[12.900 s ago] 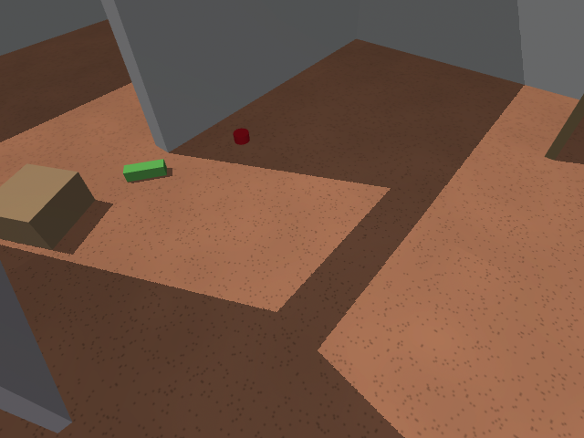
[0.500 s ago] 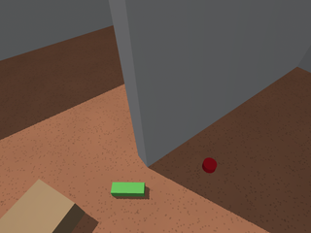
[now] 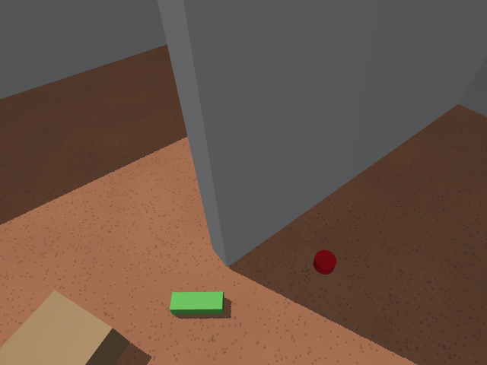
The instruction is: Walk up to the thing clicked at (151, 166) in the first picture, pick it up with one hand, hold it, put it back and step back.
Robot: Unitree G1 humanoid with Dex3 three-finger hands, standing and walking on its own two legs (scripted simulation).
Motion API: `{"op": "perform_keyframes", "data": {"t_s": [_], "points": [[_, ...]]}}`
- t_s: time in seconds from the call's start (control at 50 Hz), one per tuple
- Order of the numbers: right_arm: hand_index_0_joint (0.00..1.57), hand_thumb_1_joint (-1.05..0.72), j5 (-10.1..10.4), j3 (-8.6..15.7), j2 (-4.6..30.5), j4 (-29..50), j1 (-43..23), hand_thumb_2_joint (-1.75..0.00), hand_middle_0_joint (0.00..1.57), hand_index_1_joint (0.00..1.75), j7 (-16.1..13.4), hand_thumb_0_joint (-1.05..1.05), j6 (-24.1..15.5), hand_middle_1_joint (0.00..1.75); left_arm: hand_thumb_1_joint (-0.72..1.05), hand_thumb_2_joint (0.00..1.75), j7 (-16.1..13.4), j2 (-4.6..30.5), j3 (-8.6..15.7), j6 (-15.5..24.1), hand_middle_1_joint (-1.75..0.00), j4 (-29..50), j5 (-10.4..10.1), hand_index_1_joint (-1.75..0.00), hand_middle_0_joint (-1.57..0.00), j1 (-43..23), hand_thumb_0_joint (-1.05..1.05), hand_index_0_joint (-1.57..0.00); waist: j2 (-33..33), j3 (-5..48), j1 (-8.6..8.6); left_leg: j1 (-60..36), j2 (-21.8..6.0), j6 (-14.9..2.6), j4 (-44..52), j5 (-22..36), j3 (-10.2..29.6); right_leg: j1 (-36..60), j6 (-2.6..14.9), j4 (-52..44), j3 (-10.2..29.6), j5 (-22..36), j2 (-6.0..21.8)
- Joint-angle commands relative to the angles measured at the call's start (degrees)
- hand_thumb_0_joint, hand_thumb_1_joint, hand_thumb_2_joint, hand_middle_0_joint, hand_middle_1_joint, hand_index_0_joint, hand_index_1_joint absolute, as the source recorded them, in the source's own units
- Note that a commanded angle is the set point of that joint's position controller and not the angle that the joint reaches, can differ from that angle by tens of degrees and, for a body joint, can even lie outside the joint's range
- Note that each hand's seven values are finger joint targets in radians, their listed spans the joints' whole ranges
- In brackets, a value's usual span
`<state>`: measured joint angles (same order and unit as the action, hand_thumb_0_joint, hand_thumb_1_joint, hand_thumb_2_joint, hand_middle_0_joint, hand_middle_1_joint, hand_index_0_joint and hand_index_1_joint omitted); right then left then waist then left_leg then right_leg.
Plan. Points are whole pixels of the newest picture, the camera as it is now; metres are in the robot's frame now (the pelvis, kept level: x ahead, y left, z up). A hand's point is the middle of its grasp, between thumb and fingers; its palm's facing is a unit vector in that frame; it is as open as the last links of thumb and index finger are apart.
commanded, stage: stand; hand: left
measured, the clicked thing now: (197, 303) +0.49 +0.24 -0.75
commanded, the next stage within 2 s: walk up in 1.80 s
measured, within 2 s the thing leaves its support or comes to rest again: neither
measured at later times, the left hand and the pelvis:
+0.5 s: hand out of the picture +0.07 +0.25 -0.16, palm faces -0.02 -0.94 -0.34, open 7.4 cm; pelvis +0.00 +0.00 +0.00, yaw +0 degrees
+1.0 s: hand out of the picture +0.08 +0.25 -0.16, palm faces -0.02 -0.94 -0.35, open 7.4 cm; pelvis +0.01 +0.00 +0.00, yaw +0 degrees
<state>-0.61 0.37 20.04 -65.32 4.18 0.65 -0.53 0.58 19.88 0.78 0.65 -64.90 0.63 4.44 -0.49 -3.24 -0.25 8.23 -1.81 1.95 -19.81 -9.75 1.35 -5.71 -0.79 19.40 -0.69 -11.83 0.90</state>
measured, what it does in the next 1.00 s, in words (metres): stands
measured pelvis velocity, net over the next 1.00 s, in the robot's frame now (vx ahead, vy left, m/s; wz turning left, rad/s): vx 0.01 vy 0.00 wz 0.00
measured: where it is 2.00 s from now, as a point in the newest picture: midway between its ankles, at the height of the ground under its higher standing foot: outside the picture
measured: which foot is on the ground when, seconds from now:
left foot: down 0.00-1.00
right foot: down 0.00-1.00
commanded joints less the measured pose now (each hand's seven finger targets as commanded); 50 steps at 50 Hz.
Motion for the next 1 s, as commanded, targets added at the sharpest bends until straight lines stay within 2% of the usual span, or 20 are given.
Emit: {"op": "perform_keyframes", "data": {"t_s": [0.0,0.06,0.1,0.2,0.3,0.46,0.52,0.66,0.72,0.84,0.96,0.98], "points": [[0.20,-0.90,0.20,1.79,12.24,3.54,-2.61,-0.90,0.20,0.30,-0.92,0.00,-1.46,0.30,0.90,0.90,-0.74,12.25,2.19,1.30,-0.30,3.33,-0.36,-0.30,-0.20,-1.44,0.00,-0.20,0.11,6.58,0.31,-2.19,-5.82,-2.22,2.12,13.05,4.18,1.73,1.30,-3.03,4.45,11.29,6.63],[0.20,-0.90,0.18,1.77,12.26,3.68,-2.98,-0.90,0.20,0.30,-0.97,0.00,-1.43,0.30,0.90,0.90,-0.88,12.45,2.27,1.20,-0.30,3.45,-0.28,-0.30,-0.20,-1.41,0.00,-0.20,0.30,6.85,0.52,-2.60,-5.94,-2.30,1.99,13.66,4.15,2.15,1.12,-2.83,4.06,12.08,6.74],[0.20,-0.90,0.14,1.71,12.17,3.64,-2.20,-0.90,0.20,0.30,-1.04,0.00,-1.31,0.30,0.90,0.90,-0.88,12.30,2.22,1.19,-0.30,3.39,-0.21,-0.30,-0.20,-1.70,0.00,-0.20,0.94,6.37,0.13,-2.43,-5.77,-2.38,1.95,12.10,3.76,1.79,1.14,-3.37,4.25,11.44,6.80],[0.20,-0.90,0.19,1.66,12.27,3.41,-2.66,-0.90,0.20,0.30,-0.92,0.00,-1.07,0.30,0.90,0.90,-0.91,12.49,2.14,1.09,-0.30,3.24,-0.24,-0.30,-0.20,-1.64,0.00,-0.20,0.35,4.46,0.27,-1.86,-5.44,-2.00,3.15,7.91,4.20,-0.16,1.14,-4.43,4.33,6.70,6.36],[0.20,-0.90,0.20,1.64,12.29,3.43,-2.18,-0.90,0.20,0.30,-0.90,0.00,-1.05,0.30,0.90,0.90,-0.92,12.56,2.04,1.19,-0.30,3.18,-0.08,-0.30,-0.20,-1.24,0.00,-0.20,0.45,5.35,0.17,-2.52,-5.70,-2.36,2.63,9.04,4.00,0.42,1.19,-4.15,4.47,8.63,6.68],[0.20,-0.90,0.20,1.53,12.12,3.35,-1.94,-0.90,0.20,0.30,-0.87,0.00,-1.06,0.30,0.90,0.90,-0.90,12.58,1.99,1.13,-0.30,3.22,-0.22,-0.30,-0.20,-1.18,0.00,-0.20,0.19,4.49,0.16,-1.88,-5.50,-2.20,3.25,8.08,4.22,0.17,1.29,-4.31,4.27,7.01,6.47],[0.20,-0.90,0.20,1.50,12.16,3.33,-1.36,-0.90,0.20,0.30,-0.94,0.00,-1.06,0.30,0.90,0.90,-0.88,12.62,2.01,1.11,-0.30,3.22,-0.12,-0.30,-0.20,-1.01,0.00,-0.20,0.33,5.16,0.06,-2.12,-5.57,-2.33,2.89,9.34,3.97,0.68,1.43,-4.14,4.40,8.69,6.61],[0.20,-0.90,0.19,1.49,12.30,3.38,-1.47,-0.90,0.20,0.30,-0.91,0.00,-1.08,0.30,0.90,0.90,-0.79,12.49,1.92,0.97,-0.30,3.06,-0.14,-0.30,-0.20,-0.25,0.00,-0.20,0.28,4.31,0.30,-2.32,-5.49,-2.44,3.48,7.15,4.25,-0.49,1.49,-4.38,4.29,6.30,6.39],[0.20,-0.90,0.19,1.59,12.50,3.39,-1.18,-0.90,0.20,0.30,-0.98,0.00,-1.15,0.30,0.90,0.90,-0.85,12.65,1.99,0.99,-0.30,3.10,-0.12,-0.30,-0.20,-0.31,0.00,-0.20,0.39,5.05,0.12,-2.82,-5.80,-2.48,3.08,9.19,4.24,0.13,1.58,-4.06,4.56,8.05,6.62],[0.20,-0.90,0.21,1.53,12.39,3.52,-0.98,-0.90,0.20,0.30,-1.00,0.00,-1.02,0.30,0.90,0.90,-0.94,12.71,1.93,1.12,-0.30,3.18,-0.09,-0.30,-0.20,0.02,0.00,-0.20,1.00,4.92,0.25,-2.77,-5.57,-2.49,2.68,9.21,4.13,0.17,1.40,-4.28,4.47,8.44,6.72],[0.20,-0.90,0.21,1.48,12.30,3.75,-0.83,-0.90,0.20,0.30,-1.09,0.00,-1.05,0.30,0.90,0.90,-0.99,12.68,1.93,1.14,-0.30,3.51,-0.21,-0.30,-0.20,0.25,0.00,-0.20,0.67,6.06,0.31,-3.58,-5.85,-2.54,2.06,13.16,3.63,1.48,1.54,-3.48,4.22,13.01,6.88],[0.20,-0.90,0.30,1.49,12.47,3.66,-0.85,-0.90,0.20,0.30,-1.07,0.00,-1.04,0.30,0.90,0.90,-1.04,12.59,1.87,1.11,-0.30,3.28,-0.30,-0.30,-0.20,0.45,0.00,-0.20,0.19,5.36,0.29,-3.18,-5.55,-2.46,2.39,12.12,3.80,1.20,1.43,-3.80,4.21,11.83,6.73]]}}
